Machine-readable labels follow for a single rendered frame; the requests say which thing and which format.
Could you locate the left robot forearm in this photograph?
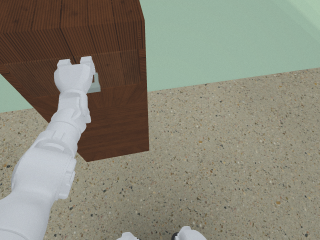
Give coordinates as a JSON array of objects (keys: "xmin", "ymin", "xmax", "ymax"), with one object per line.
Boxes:
[{"xmin": 11, "ymin": 89, "xmax": 88, "ymax": 191}]

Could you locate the handle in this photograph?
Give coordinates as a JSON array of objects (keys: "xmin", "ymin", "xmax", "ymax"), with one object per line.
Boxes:
[{"xmin": 87, "ymin": 72, "xmax": 101, "ymax": 94}]

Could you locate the drawer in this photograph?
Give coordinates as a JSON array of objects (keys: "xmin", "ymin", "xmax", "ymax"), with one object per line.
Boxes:
[{"xmin": 4, "ymin": 49, "xmax": 140, "ymax": 98}]

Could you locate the robot left hand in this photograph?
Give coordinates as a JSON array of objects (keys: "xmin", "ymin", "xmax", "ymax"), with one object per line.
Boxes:
[{"xmin": 54, "ymin": 56, "xmax": 96, "ymax": 124}]

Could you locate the left robot upper arm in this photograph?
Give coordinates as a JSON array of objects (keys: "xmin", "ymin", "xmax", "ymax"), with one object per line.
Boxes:
[{"xmin": 0, "ymin": 147, "xmax": 77, "ymax": 240}]

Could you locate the robot right thigh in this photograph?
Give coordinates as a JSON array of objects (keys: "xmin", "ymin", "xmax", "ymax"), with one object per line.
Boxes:
[{"xmin": 175, "ymin": 229, "xmax": 207, "ymax": 240}]

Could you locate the robot right shin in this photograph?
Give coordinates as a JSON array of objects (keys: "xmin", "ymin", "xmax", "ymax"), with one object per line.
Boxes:
[{"xmin": 178, "ymin": 226, "xmax": 191, "ymax": 234}]

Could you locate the cabinet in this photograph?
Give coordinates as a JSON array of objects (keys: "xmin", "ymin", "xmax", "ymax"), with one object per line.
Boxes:
[{"xmin": 0, "ymin": 0, "xmax": 149, "ymax": 162}]

